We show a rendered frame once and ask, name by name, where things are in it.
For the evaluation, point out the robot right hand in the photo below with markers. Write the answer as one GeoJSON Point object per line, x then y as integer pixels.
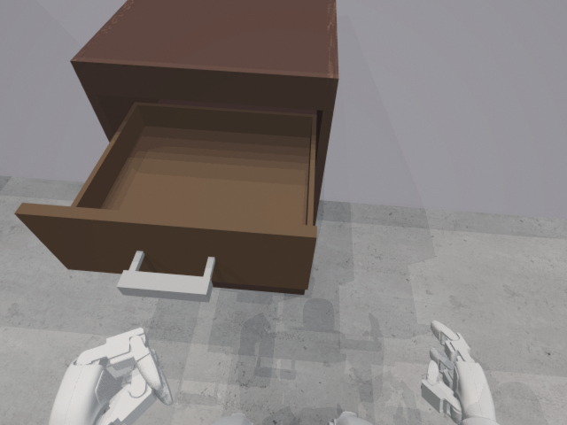
{"type": "Point", "coordinates": [464, 379]}

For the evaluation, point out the robot left hand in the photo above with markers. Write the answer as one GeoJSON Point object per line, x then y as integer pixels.
{"type": "Point", "coordinates": [88, 388]}

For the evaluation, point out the cabinet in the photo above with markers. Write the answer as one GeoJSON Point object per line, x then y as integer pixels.
{"type": "Point", "coordinates": [261, 55]}

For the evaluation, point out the handle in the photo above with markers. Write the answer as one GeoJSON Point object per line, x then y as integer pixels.
{"type": "Point", "coordinates": [170, 286]}

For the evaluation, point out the drawer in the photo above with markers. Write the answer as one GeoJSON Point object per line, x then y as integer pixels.
{"type": "Point", "coordinates": [183, 183]}

